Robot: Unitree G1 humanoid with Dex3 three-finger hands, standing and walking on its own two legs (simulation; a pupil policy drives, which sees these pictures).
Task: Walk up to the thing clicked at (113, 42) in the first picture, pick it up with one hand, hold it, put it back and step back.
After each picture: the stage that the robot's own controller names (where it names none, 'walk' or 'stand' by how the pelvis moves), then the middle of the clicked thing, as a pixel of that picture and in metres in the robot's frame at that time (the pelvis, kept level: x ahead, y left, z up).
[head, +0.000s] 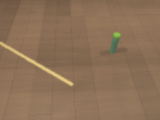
stand; (114, 43) +1.24 -0.39 -0.66
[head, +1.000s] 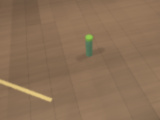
walk; (89, 46) +1.16 -0.01 -0.63
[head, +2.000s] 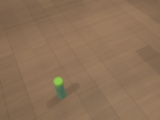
walk; (60, 88) +0.66 +0.20 -0.64
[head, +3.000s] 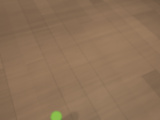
stand; out of the picture +0.39 +0.13 -0.63
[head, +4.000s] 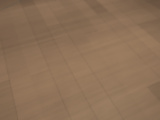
stand; out of the picture +0.34 +0.13 -0.66
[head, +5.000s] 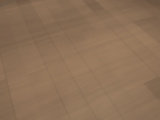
stand; out of the picture +0.35 +0.14 -0.66
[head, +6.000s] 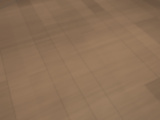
stand; out of the picture +0.35 +0.14 -0.66
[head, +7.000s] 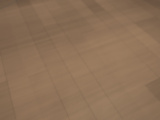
stand; out of the picture +0.34 +0.14 -0.66
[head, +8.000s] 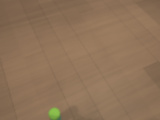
go down; (55, 118) +0.36 +0.14 -0.63
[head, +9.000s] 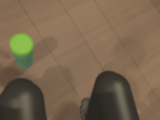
go down; (23, 54) +0.43 +0.17 -0.23
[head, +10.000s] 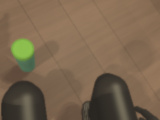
close in; (25, 58) +0.43 +0.16 -0.24
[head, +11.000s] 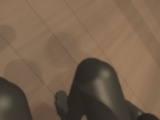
close in; out of the picture +0.43 +0.20 -0.16
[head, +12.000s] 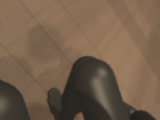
lift; out of the picture +0.43 +0.22 -0.16
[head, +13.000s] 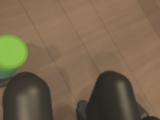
lift; (4, 64) +0.34 +0.23 -0.08
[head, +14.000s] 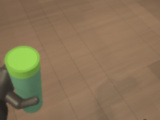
lift; (28, 85) +0.30 +0.15 +0.07
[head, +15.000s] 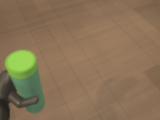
hold; (29, 86) +0.31 +0.16 +0.05
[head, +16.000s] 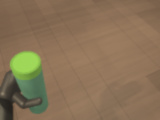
hold; (33, 87) +0.30 +0.15 +0.05
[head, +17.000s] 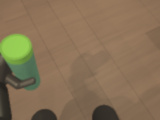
crouch; (25, 68) +0.38 +0.16 -0.02
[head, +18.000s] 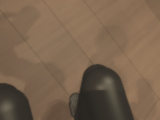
lower; out of the picture +0.48 +0.21 -0.09
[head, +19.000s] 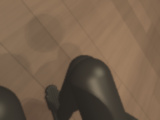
lower; out of the picture +0.45 +0.24 -0.17
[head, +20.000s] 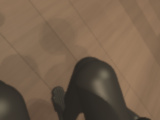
lower; out of the picture +0.44 +0.24 -0.16
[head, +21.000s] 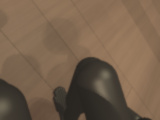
lower; out of the picture +0.44 +0.24 -0.15
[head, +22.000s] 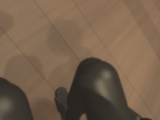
rest; out of the picture +0.43 +0.22 -0.15
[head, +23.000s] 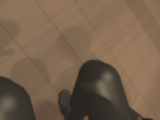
open; out of the picture +0.43 +0.21 -0.17
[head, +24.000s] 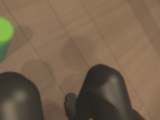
stand; out of the picture +0.42 +0.20 -0.19
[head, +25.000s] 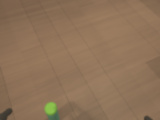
stand; (52, 114) +0.38 +0.14 -0.54
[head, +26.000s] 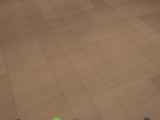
stand; out of the picture +0.37 +0.14 -0.60
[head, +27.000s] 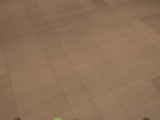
stand; out of the picture +0.36 +0.13 -0.60
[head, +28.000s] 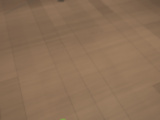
stand; out of the picture +0.39 +0.13 -0.65
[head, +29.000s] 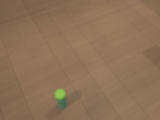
walk; (61, 100) +0.48 +0.14 -0.63
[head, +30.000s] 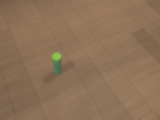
walk; (57, 64) +0.78 +0.13 -0.63
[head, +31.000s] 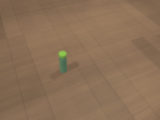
stand; (63, 62) +0.98 +0.16 -0.64
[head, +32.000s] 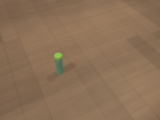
stand; (59, 64) +0.98 +0.19 -0.66
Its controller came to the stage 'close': yes
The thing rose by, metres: 0.69
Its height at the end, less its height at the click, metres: +0.00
